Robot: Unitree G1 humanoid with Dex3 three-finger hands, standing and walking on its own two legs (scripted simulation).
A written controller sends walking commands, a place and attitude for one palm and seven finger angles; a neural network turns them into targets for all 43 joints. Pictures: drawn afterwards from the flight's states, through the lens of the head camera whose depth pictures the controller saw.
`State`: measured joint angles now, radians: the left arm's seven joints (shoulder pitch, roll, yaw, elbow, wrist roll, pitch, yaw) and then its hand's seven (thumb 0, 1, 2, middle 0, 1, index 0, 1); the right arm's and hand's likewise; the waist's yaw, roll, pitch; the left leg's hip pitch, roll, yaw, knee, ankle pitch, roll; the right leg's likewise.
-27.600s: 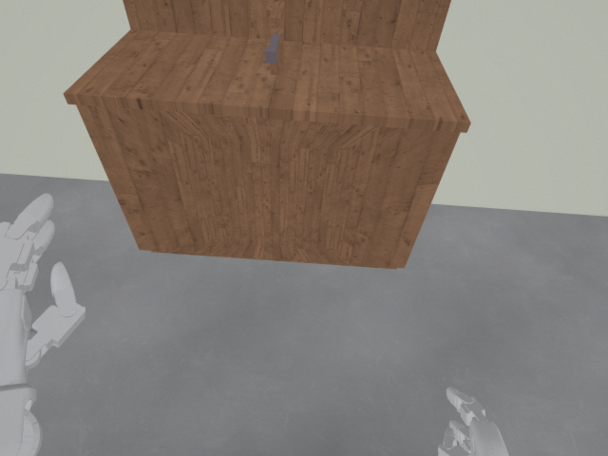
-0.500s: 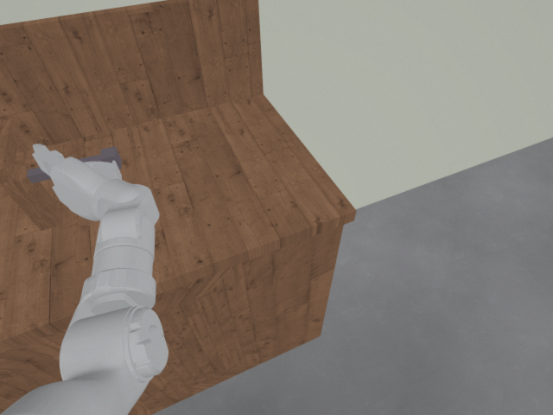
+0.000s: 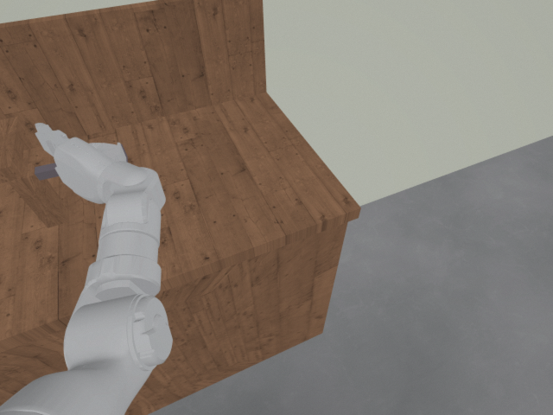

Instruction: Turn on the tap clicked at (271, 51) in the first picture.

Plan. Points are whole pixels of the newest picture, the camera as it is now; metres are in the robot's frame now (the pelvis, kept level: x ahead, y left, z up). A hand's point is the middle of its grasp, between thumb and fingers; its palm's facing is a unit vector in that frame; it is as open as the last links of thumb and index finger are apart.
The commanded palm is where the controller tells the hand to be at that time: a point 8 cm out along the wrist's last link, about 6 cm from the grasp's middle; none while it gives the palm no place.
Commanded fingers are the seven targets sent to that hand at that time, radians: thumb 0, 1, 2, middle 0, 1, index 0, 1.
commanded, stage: lift the hand up off the lever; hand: left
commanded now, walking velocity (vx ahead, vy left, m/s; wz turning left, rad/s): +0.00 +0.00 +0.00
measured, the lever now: (117, 156) +0.51 +0.29 +0.10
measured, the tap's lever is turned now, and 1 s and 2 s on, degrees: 85 85 85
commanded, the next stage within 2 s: draw the hand back beside the body in 0.62 s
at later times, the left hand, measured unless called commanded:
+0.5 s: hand (109, 148) +0.43 +0.25 +0.18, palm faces +0.85 -0.53 -0.06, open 7.8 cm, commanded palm +0.38 +0.26 +0.19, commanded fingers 0.00 0.90 0.90 -0.15 -0.15 -0.15 -0.15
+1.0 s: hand (130, 174) +0.39 +0.21 +0.17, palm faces +0.42 -0.90 -0.08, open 7.8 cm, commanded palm +0.34 +0.25 +0.19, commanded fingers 0.00 0.90 0.90 -0.17 -0.20 -0.17 -0.20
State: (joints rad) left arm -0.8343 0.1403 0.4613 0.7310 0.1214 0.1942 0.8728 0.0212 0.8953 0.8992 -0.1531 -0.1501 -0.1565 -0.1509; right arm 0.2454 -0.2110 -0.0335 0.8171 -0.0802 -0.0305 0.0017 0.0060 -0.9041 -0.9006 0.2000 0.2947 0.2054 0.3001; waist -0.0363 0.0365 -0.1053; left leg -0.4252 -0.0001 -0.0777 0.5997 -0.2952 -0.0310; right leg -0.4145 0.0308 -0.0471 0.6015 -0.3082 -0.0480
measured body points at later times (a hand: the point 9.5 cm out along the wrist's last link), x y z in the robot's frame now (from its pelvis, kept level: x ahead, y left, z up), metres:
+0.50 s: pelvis +0.01 +0.00 +0.01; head +0.01 -0.02 +0.46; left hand +0.38 +0.27 +0.19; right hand +0.15 -0.24 -0.12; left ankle +0.00 +0.14 -0.73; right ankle -0.01 -0.09 -0.73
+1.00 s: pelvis +0.02 +0.00 +0.01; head -0.01 -0.02 +0.46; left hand +0.36 +0.25 +0.18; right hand +0.15 -0.25 -0.10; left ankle +0.00 +0.14 -0.73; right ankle +0.00 -0.09 -0.73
